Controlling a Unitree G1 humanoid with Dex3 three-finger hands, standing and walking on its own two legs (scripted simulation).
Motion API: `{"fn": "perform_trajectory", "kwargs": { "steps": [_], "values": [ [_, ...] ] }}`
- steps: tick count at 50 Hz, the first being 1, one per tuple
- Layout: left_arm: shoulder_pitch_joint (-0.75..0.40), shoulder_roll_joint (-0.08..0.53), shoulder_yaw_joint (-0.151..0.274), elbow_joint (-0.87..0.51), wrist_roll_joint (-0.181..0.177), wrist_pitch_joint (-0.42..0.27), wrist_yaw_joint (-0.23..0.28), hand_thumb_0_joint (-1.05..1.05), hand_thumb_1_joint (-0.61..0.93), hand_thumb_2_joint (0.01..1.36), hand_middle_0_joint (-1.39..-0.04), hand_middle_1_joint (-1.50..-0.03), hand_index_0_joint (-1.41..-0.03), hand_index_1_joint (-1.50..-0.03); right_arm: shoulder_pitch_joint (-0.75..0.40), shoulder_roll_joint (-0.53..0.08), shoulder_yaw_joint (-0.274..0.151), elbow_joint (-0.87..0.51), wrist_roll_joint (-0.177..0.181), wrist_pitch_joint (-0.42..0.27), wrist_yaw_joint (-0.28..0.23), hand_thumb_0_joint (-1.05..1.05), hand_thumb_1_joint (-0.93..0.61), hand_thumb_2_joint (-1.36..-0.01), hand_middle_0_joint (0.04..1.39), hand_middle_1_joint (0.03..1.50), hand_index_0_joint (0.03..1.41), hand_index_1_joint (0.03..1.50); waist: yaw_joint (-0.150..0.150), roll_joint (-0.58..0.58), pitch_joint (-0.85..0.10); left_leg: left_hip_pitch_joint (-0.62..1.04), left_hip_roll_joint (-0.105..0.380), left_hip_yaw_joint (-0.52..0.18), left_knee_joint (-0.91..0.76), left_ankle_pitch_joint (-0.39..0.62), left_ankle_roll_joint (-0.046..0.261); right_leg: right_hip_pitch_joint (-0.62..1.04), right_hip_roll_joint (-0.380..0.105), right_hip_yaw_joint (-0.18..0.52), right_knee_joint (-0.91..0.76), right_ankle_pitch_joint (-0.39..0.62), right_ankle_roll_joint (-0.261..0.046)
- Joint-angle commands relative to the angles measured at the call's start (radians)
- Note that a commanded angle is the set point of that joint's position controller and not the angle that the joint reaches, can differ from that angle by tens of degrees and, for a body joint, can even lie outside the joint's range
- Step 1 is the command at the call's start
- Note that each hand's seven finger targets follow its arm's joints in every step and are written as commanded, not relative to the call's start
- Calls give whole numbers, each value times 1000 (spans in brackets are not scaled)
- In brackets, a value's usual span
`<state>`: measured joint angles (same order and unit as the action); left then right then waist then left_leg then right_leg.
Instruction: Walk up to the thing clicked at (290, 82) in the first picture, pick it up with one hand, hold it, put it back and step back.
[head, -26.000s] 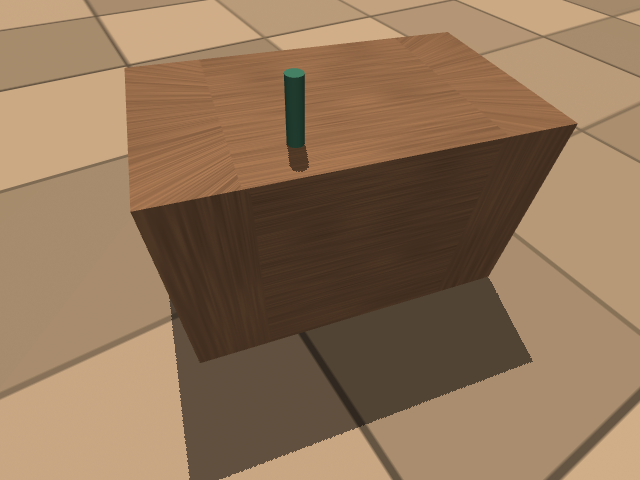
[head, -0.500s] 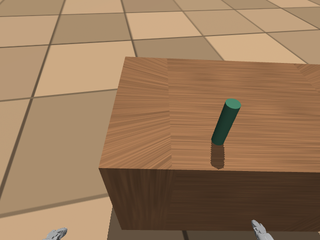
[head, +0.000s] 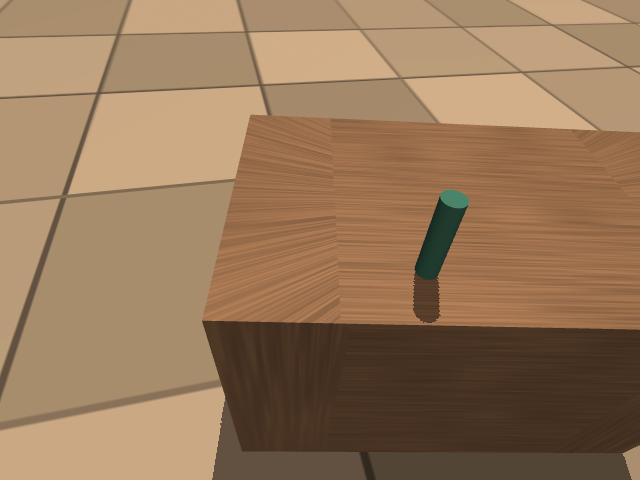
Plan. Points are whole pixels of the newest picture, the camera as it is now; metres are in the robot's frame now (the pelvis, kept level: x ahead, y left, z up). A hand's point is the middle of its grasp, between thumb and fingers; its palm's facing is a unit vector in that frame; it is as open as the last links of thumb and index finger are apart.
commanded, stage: home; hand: right
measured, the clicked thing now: (439, 238) +0.50 -0.20 +0.01
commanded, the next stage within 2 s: stand in 1.20 s
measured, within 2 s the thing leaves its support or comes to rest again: neither
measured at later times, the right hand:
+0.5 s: hand out of the picture +0.08 -0.25 -0.15, palm faces -0.07 +0.93 -0.37, open 17.3 cm
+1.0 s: hand out of the picture +0.12 -0.25 -0.15, palm faces -0.05 +0.93 -0.37, open 17.3 cm
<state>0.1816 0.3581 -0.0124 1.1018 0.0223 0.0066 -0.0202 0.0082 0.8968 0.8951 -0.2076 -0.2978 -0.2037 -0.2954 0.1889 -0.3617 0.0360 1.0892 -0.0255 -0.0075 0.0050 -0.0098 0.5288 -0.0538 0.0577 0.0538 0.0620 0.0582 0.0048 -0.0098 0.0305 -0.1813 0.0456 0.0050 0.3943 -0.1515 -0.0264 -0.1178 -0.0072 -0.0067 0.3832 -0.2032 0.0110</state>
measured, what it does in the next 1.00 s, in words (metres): stands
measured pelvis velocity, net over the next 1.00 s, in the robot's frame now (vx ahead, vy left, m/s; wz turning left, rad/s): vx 0.03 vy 0.01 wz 0.00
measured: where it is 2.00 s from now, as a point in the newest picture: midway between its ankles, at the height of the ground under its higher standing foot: outside the picture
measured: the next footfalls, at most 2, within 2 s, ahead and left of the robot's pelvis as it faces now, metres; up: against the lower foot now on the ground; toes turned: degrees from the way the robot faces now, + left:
none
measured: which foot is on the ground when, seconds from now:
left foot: down 0.00-1.00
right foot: down 0.00-1.00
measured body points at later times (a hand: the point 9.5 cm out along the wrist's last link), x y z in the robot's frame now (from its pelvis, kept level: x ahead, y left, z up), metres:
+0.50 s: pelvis +0.02 +0.01 +0.00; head +0.03 +0.02 +0.45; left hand +0.07 +0.31 -0.14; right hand +0.09 -0.30 -0.13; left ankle +0.04 +0.14 -0.74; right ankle +0.01 -0.13 -0.74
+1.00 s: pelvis +0.03 +0.01 +0.00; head +0.04 +0.02 +0.45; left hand +0.11 +0.31 -0.13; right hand +0.12 -0.29 -0.12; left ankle +0.04 +0.14 -0.74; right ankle +0.01 -0.13 -0.74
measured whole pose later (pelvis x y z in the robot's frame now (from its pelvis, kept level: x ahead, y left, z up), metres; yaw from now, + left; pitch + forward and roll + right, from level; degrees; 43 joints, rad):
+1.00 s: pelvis +0.03 +0.01 +0.00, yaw +0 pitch -2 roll +0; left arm 0.11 0.35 0.00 1.12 0.02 0.00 0.00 0.01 0.90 0.90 -0.21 -0.30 -0.20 -0.30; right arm 0.11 -0.36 0.02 1.12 -0.02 -0.01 0.00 -0.01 0.52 -0.06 0.06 0.06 0.06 0.06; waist 0.01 -0.01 0.04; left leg -0.13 0.02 0.01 0.35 -0.18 -0.01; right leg -0.06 -0.03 0.00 0.31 -0.21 0.03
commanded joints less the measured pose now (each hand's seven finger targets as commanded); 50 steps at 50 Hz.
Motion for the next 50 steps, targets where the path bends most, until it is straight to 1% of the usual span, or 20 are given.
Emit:
{"fn": "perform_trajectory", "kwargs": {
  "steps": [1, 5, 7, 11, 13, 14, 15, 16, 22, 25, 27, 30, 33, 36, 38, 40, 44, 46, 49, 50],
  "values": [
    [-43, 220, 48, -44, 0, -21, 15, 0, 897, 901, -201, -298, -200, -299, -65, -236, -56, -59, 7, -21, -16, 0, 547, -55, 53, 53, 53, 53, -1, 19, 45, -50, 71, -114, -119, -238, 50, -86, -86, 102, -121, -157, -34],
    [-45, 219, 48, -40, 0, -24, 15, 0, 897, 901, -201, -298, -200, -299, -58, -223, -58, -52, 8, -20, -13, 0, 532, -64, 54, 55, 54, 55, -6, -3, 23, -13, 66, -105, -90, -176, 52, -103, -97, 114, -142, -156, -38],
    [-45, 217, 49, -37, -1, -27, 16, 0, 897, 901, -201, -299, -200, -299, -52, -222, -57, -47, 9, -19, -12, 0, 539, -59, 53, 54, 53, 54, -8, 1, 31, -20, 63, -105, -91, -184, 53, -107, -97, 114, -145, -163, -34],
    [-45, 220, 52, -32, -3, -25, 19, 0, 897, 901, -201, -298, -200, -299, -59, -220, -58, -47, 10, -19, -12, 0, 550, -53, 52, 52, 52, 52, -7, 10, 21, -17, 69, -111, -93, -166, 53, -94, -98, 109, -134, -133, -33],
    [-47, 211, 50, -33, -4, -27, 20, 0, 897, 901, -201, -299, -200, -300, -61, -218, -58, -47, 10, -19, -13, 0, 529, -65, 54, 56, 54, 56, -6, 14, 5, -20, 75, -111, -92, -139, 56, -68, -100, 102, -125, -77, -33],
    [-41, 213, 50, -28, -4, -27, 20, 0, 897, 901, -201, -299, -200, -299, -67, -220, -57, -45, 10, -19, -13, 0, 535, -62, 54, 55, 54, 55, -5, 15, 11, -13, 74, -115, -98, -143, 53, -78, -97, 100, -120, -88, -31],
    [-46, 208, 48, -27, -3, -27, 20, 0, 897, 901, -201, -298, -200, -299, -66, -219, -57, -48, 10, -20, -14, 0, 518, -72, 56, 58, 56, 58, -7, 20, -5, -16, 81, -113, -98, -125, 58, -53, -101, 98, -116, -48, -32],
    [-43, 211, 49, -27, -5, -28, 21, 0, 897, 901, -201, -299, -200, -299, -68, -217, -57, -47, 12, -21, -15, 0, 545, -56, 53, 53, 53, 53, -5, 11, -25, 6, 82, -110, -89, -67, 56, -34, -107, 100, -109, -6, -33],
    [-48, 210, 45, -17, -7, -26, 23, 0, 897, 901, -201, -298, -200, -299, -79, -219, -53, -37, 15, -24, -19, 0, 544, -57, 53, 53, 53, 53, -2, 24, -26, 21, 82, -104, -87, 14, 54, -14, -109, 87, -101, 63, -27],
    [-53, 205, 44, -18, -7, -26, 25, 0, 897, 901, -201, -299, -200, -299, -81, -222, -54, -36, 16, -26, -21, 0, 540, -59, 53, 54, 53, 54, -1, 19, -47, 48, 87, -100, -75, 112, 52, 1, -112, 82, -95, 113, -24],
    [-58, 203, 43, -17, -8, -26, 25, 0, 897, 901, -201, -298, -200, -299, -85, -218, -53, -34, 17, -26, -21, 0, 547, -55, 53, 53, 53, 53, -1, 24, -48, 55, 88, -95, -73, 131, 51, 8, -113, 80, -97, 129, -22],
    [-67, 202, 45, -20, -8, -27, 27, 0, 897, 901, -201, -298, -200, -299, -95, -220, -55, -34, 16, -28, -23, 0, 544, -57, 53, 53, 53, 53, 2, 18, -71, 81, 93, -92, -62, 216, 53, 31, -119, 76, -89, 205, -21],
    [-69, 201, 44, -16, -8, -25, 28, 0, 897, 901, -201, -298, -200, -299, -101, -216, -56, -32, 18, -26, -23, 0, 530, -65, 54, 56, 54, 56, 1, 13, -53, 82, 88, -88, -69, 187, 49, 18, -115, 71, -101, 165, -16],
    [-78, 201, 45, -22, -8, -28, 29, 0, 897, 901, -201, -299, -200, -299, -101, -216, -58, -33, 17, -26, -23, 0, 546, -55, 53, 53, 53, 53, -2, 5, -77, 102, 94, -85, -56, 256, 49, 43, -123, 69, -93, 238, -17],
    [-83, 199, 47, -20, -8, -27, 30, 0, 897, 901, -201, -299, -200, -300, -106, -217, -61, -33, 17, -25, -24, 0, 556, -49, 51, 51, 51, 51, -3, 12, -68, 90, 88, -82, -62, 222, 47, 45, -124, 71, -104, 218, -13],
    [-85, 198, 47, -23, -6, -26, 31, 0, 897, 901, -201, -299, -200, -299, -116, -217, -63, -34, 16, -22, -24, 0, 529, -66, 54, 56, 54, 56, -1, 10, -68, 101, 93, -81, -57, 227, 50, 39, -124, 67, -105, 219, -17],
    [-89, 201, 51, -27, -6, -25, 31, 0, 897, 901, -201, -299, -200, -299, -114, -213, -63, -33, 14, -24, -24, 0, 548, -54, 52, 53, 52, 53, -1, 20, -75, 97, 91, -75, -65, 242, 48, 60, -128, 66, -103, 241, -18],
    [-95, 201, 51, -27, -7, -24, 31, 0, 897, 901, -201, -299, -200, -300, -114, -208, -61, -31, 15, -25, -24, 0, 536, -61, 53, 54, 53, 54, -1, 16, -64, 88, 90, -77, -77, 230, 44, 55, -125, 65, -105, 216, -17],
    [-90, 197, 52, -28, -7, -23, 32, 0, 897, 901, -201, -299, -200, -299, -118, -214, -65, -31, 14, -26, -25, 0, 526, -67, 55, 56, 55, 56, 2, 28, -74, 104, 93, -76, -73, 253, 47, 57, -127, 60, -102, 229, -18],
    [-89, 200, 52, -26, -6, -22, 31, 0, 897, 901, -201, -299, -200, -299, -116, -210, -65, -29, 14, -26, -25, 0, 543, -57, 53, 53, 53, 53, 0, 20, -64, 97, 90, -77, -81, 231, 45, 49, -126, 62, -107, 207, -18]
  ]
}}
